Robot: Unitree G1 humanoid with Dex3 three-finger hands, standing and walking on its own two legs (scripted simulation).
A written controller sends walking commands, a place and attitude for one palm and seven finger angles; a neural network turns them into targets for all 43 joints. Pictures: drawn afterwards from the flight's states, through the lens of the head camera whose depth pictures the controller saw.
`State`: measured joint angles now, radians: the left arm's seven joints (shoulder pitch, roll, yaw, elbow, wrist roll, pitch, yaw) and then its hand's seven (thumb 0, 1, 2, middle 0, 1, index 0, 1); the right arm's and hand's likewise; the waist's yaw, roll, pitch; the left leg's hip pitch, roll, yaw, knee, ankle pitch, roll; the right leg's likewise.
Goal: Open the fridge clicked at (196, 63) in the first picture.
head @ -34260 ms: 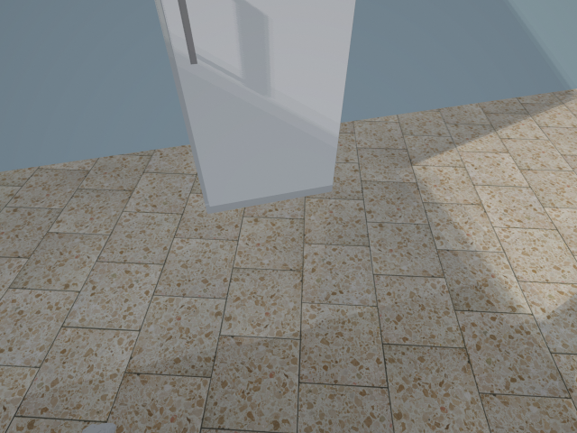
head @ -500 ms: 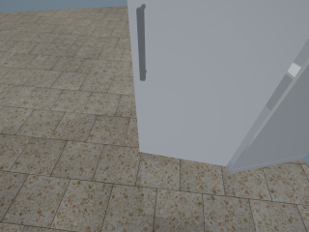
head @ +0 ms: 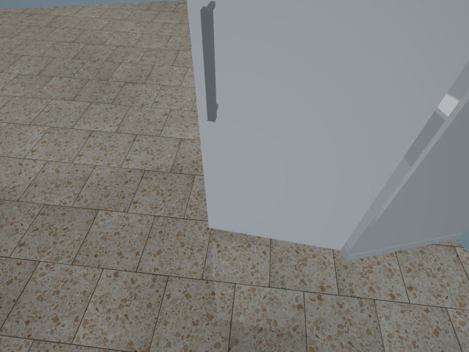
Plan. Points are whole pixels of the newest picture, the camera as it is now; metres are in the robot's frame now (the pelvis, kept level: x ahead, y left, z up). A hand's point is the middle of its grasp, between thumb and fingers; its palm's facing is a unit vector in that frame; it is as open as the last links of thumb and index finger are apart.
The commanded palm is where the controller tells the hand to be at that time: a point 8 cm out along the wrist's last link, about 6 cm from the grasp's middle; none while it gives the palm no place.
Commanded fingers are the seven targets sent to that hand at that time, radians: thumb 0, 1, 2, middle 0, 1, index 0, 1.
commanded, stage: look to check the result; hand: left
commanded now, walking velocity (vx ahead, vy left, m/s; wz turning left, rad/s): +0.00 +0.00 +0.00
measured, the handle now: (211, 68) +0.69 +0.10 +0.13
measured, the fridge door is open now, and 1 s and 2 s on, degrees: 68 68 68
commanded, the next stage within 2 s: stand and wait in 0.26 s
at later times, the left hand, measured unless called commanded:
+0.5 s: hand out of the picture +0.08 +0.21 -0.17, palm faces -0.01 -0.96 -0.28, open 7.4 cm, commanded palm none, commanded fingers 0.00 0.90 0.90 -0.20 -0.30 -0.20 -0.30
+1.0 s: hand out of the picture +0.06 +0.18 -0.17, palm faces +0.00 -0.97 -0.25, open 7.4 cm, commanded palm none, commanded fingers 0.00 0.90 0.90 -0.20 -0.30 -0.20 -0.30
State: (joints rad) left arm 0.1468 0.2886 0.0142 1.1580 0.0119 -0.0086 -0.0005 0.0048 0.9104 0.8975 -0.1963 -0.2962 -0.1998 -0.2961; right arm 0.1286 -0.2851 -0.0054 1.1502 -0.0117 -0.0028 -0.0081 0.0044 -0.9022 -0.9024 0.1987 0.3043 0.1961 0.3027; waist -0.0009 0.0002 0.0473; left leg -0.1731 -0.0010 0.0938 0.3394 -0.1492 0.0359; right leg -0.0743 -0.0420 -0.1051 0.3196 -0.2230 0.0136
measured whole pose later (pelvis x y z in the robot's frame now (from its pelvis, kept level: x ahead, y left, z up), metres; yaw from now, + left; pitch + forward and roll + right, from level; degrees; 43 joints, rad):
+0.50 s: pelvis +0.02 -0.01 +0.00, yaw +0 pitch +0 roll +0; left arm 0.13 0.28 0.01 1.15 0.01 -0.02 0.00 0.00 0.91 0.90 -0.20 -0.30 -0.20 -0.30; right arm 0.12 -0.27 0.00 1.15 -0.01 0.00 -0.01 0.00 -0.90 -0.90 0.20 0.30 0.20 0.30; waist 0.00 0.00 0.04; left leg -0.15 0.01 0.09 0.33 -0.17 0.01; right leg -0.04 -0.03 -0.11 0.29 -0.24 0.00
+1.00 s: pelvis +0.03 -0.02 +0.00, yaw +0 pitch -1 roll +0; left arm 0.18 0.24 0.01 1.16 0.01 -0.01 0.01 0.00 0.91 0.90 -0.20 -0.30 -0.20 -0.30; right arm 0.17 -0.23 0.01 1.16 -0.01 0.00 -0.02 0.00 -0.90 -0.90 0.20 0.30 0.20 0.30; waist 0.00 0.00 0.03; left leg -0.13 0.02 0.09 0.34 -0.19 0.00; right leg -0.03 -0.01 -0.11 0.30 -0.25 -0.01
